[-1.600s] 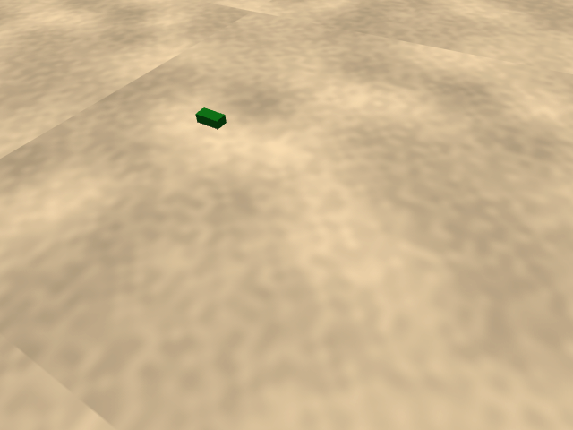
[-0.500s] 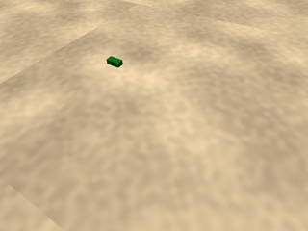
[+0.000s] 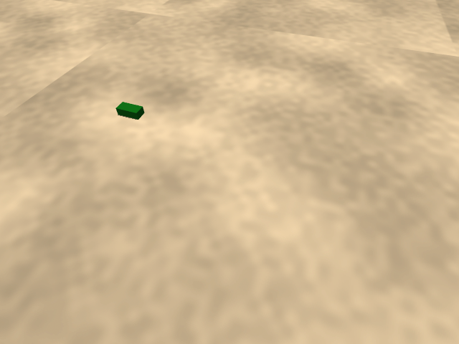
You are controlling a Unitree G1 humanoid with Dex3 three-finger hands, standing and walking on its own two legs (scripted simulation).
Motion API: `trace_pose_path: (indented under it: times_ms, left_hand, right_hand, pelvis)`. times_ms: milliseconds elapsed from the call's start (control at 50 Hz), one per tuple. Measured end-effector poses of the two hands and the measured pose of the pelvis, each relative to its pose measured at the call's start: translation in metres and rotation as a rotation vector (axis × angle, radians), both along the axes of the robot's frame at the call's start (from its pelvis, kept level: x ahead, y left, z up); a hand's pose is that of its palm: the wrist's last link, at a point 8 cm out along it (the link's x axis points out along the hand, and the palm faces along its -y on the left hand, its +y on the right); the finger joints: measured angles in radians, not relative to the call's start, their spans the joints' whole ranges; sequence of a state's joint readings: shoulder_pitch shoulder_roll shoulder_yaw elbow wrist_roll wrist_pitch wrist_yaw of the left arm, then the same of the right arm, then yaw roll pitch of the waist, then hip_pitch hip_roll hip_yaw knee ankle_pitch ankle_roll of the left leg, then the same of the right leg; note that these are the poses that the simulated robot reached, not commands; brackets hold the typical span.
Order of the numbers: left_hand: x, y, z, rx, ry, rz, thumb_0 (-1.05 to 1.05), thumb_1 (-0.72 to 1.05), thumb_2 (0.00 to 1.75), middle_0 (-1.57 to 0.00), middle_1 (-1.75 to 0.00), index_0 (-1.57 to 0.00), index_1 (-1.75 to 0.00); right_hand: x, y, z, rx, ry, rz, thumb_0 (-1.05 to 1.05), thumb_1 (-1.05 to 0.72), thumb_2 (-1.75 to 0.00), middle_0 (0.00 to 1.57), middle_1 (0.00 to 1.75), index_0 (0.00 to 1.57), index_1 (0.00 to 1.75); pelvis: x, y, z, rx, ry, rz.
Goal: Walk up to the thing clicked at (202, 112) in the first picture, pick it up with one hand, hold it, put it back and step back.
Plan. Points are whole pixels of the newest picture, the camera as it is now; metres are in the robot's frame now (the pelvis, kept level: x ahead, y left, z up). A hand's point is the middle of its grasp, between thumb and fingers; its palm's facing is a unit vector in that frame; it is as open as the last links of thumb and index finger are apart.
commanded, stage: walk up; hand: left
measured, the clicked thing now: (130, 110) +1.73 +0.68 -0.74
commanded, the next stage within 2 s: none
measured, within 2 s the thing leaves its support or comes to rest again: neither
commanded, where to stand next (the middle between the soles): +1.26 +0.58 m, yaw -21 degrees
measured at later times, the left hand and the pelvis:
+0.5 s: hand (71, 257) +0.34 +0.37 -0.13, palm faces -0.11 -0.88 -0.46, open 7.4 cm; pelvis +0.25 +0.08 -0.01, yaw -7 degrees
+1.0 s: hand (81, 157) +0.66 +0.45 -0.13, palm faces -0.28 -0.84 -0.46, open 7.4 cm; pelvis +0.51 +0.19 -0.01, yaw -13 degrees
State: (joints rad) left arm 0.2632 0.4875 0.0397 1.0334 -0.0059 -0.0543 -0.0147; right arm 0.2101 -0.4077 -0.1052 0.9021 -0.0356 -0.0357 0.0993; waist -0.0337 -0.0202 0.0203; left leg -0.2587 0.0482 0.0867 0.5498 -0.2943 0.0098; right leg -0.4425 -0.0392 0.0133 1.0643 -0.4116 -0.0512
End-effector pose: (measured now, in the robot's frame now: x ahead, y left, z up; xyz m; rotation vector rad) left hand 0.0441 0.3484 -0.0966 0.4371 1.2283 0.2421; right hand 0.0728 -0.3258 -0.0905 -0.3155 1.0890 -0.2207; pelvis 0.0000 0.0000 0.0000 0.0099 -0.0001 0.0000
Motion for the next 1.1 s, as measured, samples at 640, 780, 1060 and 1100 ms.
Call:
trace_pose_path:
  times_ms: [640, 780, 1060, 1100]
  left_hand:
    - [0.368, 0.13, -0.026, 0.023, -0.035, -0.143, 0.01, 0.9, 0.9, -0.21, -0.3, -0.21, -0.3]
    - [0.465, 0.141, -0.01, -0.027, -0.04, -0.216, 0.01, 0.9, 0.9, -0.2, -0.3, -0.21, -0.3]
    - [0.66, 0.136, 0.01, 0.017, -0.177, -0.305, 0.01, 0.9, 0.9, -0.2, -0.3, -0.21, -0.3]
    - [0.675, 0.14, 0.014, 0.023, -0.216, -0.283, 0.01, 0.9, 0.9, -0.2, -0.3, -0.21, -0.3]
  right_hand:
    - [0.308, 0.114, -0.007, -0.048, -0.074, -0.082, 0.01, -0.91, -0.9, 0.2, 0.3, 0.2, 0.3]
    - [0.318, 0.163, 0.007, -0.021, 0.015, -0.188, 0.01, -0.91, -0.9, 0.2, 0.3, 0.2, 0.3]
    - [0.395, 0.212, -0.051, 0.093, 0.161, -0.27, 0.01, -0.91, -0.9, 0.2, 0.3, 0.2, 0.3]
    - [0.425, 0.217, -0.054, 0.103, 0.157, -0.239, 0.01, -0.91, -0.9, 0.2, 0.3, 0.2, 0.3]
  pelvis:
    - [0.329, 0.139, -0.029, -0.035, -0.02, -0.145]
    - [0.391, 0.168, -0.002, -0.019, -0.008, -0.187]
    - [0.532, 0.19, -0.018, -0.025, -0.021, -0.234]
    - [0.548, 0.193, -0.017, -0.032, -0.022, -0.23]
